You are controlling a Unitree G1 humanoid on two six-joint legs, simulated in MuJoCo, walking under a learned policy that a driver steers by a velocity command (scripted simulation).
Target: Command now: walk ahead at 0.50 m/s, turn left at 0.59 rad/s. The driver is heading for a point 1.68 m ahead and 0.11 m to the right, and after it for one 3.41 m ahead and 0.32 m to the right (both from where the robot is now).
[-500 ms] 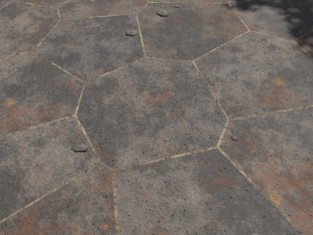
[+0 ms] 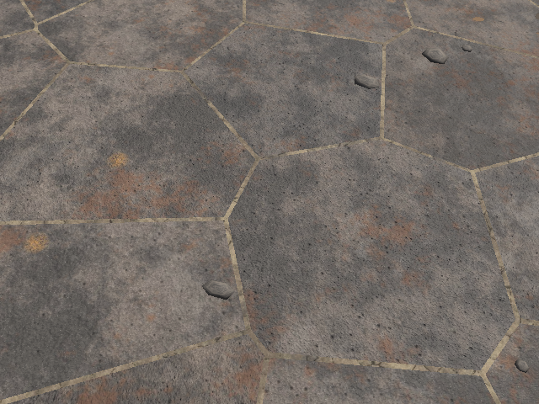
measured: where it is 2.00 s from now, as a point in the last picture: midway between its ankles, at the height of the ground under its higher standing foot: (247, 226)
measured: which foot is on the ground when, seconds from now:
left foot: down 0.00-0.36, up 0.38-0.82, down 0.84-1.00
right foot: up 0.00-0.32, down 0.34-0.86, up 0.88-1.00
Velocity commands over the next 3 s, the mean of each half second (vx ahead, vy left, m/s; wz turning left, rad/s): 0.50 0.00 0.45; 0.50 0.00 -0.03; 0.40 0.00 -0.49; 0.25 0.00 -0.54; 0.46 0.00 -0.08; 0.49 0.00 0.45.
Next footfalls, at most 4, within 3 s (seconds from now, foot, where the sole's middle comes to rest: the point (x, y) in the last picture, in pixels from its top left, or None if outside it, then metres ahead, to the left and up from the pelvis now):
0.34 right None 0.40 -0.12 -0.77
0.84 left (199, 336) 0.60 0.19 -0.77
1.38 right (279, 234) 0.91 -0.02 -0.77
1.84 left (212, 205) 1.02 0.18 -0.77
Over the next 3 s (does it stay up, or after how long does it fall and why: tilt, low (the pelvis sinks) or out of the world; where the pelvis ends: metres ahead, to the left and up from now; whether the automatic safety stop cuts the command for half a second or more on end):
stays up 1.42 -0.13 0.01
